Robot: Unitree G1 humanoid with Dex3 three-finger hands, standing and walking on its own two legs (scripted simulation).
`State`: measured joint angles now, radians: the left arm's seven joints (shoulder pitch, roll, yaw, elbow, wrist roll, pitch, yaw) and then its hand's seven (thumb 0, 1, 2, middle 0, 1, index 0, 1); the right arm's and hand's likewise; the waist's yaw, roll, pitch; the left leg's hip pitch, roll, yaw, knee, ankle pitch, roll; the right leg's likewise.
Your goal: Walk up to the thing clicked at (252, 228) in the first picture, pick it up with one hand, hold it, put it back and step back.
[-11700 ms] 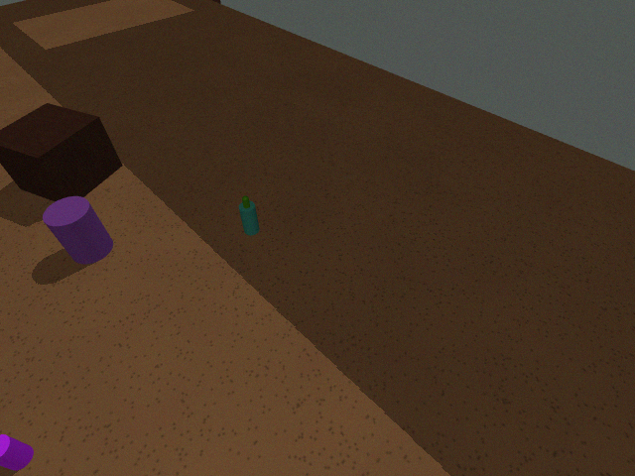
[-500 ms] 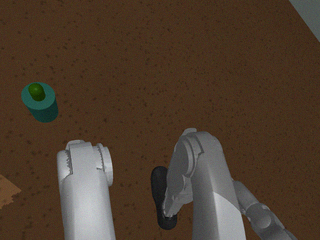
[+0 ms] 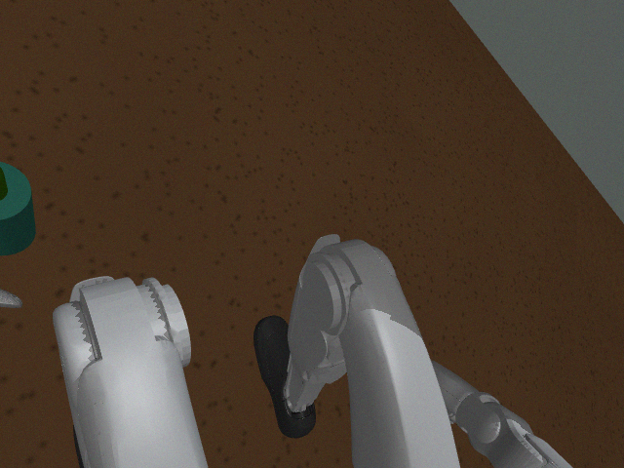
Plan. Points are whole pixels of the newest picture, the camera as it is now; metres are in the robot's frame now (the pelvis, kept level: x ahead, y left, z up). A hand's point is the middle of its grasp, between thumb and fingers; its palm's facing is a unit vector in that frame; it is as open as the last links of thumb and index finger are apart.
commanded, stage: close in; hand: left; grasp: from the side
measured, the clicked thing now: out of the picture +0.45 +0.25 -0.18
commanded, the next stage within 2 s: rest palm in 0.16 s
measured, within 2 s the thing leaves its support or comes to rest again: leaves its support in 1.46 s
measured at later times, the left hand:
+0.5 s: hand out of the picture +0.43 +0.26 -0.18, palm faces +0.32 -0.95 -0.02, open 16.3 cm
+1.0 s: hand out of the picture +0.45 +0.25 -0.17, palm faces +0.32 -0.95 -0.01, open 9.8 cm
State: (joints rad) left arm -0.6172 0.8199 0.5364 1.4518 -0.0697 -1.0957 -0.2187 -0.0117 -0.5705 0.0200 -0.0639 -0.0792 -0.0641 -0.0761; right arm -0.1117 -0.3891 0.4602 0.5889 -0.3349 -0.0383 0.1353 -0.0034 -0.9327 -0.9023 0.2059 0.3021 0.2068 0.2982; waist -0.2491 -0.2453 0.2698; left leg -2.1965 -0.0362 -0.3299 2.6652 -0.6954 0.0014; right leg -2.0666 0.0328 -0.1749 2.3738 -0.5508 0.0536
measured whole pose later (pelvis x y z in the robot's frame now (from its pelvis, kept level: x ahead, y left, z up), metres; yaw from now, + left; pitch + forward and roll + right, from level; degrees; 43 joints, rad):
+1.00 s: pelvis +0.00 +0.00 +0.00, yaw -2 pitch +12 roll -19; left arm -0.68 0.83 0.48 1.52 0.00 -1.18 0.07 0.01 0.06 0.60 -0.66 -0.67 -0.58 -0.68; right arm -0.15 -0.38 0.51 0.56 -0.38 0.02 0.17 -0.01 -0.88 -0.89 0.20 0.30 0.20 0.30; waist -0.29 -0.27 0.31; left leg -2.19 -0.02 -0.37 2.66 -0.72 -0.01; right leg -2.07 0.05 -0.20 2.35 -0.54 0.08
